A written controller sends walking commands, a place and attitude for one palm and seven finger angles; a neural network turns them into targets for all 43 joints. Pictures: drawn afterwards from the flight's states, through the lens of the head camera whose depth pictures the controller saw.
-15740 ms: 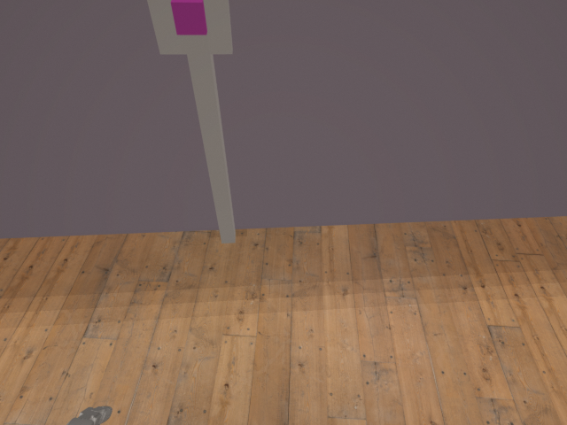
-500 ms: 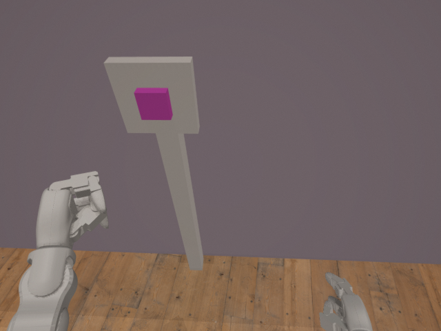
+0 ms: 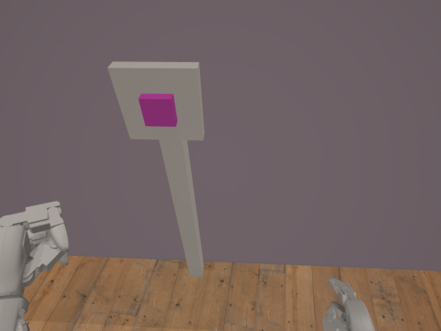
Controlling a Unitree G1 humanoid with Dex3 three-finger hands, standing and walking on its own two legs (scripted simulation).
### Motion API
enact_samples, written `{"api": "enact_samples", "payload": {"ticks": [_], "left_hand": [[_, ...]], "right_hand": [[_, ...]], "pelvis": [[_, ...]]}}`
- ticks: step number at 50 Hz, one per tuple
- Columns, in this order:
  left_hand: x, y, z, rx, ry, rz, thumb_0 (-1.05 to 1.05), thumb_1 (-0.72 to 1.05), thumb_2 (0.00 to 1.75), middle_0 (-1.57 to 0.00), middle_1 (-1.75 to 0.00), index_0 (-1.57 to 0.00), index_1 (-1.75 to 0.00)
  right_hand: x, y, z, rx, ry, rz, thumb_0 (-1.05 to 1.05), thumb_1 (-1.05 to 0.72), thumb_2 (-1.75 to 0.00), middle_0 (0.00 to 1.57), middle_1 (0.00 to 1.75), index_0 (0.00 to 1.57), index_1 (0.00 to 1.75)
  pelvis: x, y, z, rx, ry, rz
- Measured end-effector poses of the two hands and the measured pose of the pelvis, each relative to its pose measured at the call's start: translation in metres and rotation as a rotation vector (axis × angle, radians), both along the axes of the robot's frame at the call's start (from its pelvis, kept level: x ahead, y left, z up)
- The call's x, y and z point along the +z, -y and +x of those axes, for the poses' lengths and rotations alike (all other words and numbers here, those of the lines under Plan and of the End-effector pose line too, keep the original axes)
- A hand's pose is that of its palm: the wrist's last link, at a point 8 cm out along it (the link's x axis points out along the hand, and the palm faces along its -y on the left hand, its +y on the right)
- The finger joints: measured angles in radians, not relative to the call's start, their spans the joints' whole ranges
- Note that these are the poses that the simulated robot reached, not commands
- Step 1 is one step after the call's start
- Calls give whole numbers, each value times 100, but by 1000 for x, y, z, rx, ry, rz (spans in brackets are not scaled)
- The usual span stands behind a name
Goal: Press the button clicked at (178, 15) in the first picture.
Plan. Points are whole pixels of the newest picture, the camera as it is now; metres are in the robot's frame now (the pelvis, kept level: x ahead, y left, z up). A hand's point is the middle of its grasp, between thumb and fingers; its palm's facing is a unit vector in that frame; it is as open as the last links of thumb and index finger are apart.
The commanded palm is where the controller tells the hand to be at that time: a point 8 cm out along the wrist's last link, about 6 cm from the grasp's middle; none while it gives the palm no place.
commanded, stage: draw the hand back to the body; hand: left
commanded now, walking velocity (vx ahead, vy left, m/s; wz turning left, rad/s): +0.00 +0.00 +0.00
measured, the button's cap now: (159, 109) +0.50 +0.21 +0.16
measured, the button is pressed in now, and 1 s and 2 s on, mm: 0 0 0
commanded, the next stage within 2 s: step back with the hand held close in 0.20 s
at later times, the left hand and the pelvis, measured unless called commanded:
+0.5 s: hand (69, 234) +0.19 +0.24 +0.16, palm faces +0.35 -0.82 -0.46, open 3.1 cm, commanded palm +0.13 +0.28 +0.17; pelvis +0.00 +0.00 +0.00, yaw -1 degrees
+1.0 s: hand (10, 302) +0.10 +0.26 +0.15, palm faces +0.35 -0.80 -0.48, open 3.1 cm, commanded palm +0.04 +0.31 +0.17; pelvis -0.09 +0.02 -0.01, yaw +1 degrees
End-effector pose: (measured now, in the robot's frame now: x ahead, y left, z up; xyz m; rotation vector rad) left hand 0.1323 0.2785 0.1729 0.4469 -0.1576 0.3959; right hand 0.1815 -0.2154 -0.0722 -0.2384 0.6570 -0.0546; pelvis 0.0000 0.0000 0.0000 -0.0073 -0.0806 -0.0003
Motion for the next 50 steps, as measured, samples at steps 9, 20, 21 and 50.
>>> {"api": "enact_samples", "payload": {"ticks": [9, 20, 21, 50], "left_hand": [[-3, 0, 4, 19, 10, -28, 2, 89, 90, -130, -150, -130, -150], [6, 1, 11, -11, 14, 25, 2, 89, 90, -130, -150, -130, -150], [8, 0, 12, -15, 14, 42, 2, 89, 90, -130, -150, -131, -150], [1, -25, -72, -84, 41, 135, 2, 89, 90, -130, -150, -130, -150]], "right_hand": [[3, -7, 10, 27, 16, -1, 1, -90, -90, 21, 30, 20, 30], [1, -2, 5, 6, -13, 6, 1, -90, -90, 21, 30, 20, 30], [0, 0, 3, -2, -22, 4, 1, -90, -90, 21, 30, 20, 30], [-8, -9, -108, -101, -54, -33, 1, -90, -90, 21, 30, 20, 30]], "pelvis": [[0, 2, 1, 7, -1, 0], [0, 5, 1, 2, -27, -9], [0, 4, 1, 1, -38, -11], [-14, -25, -90, 15, -77, -43]]}}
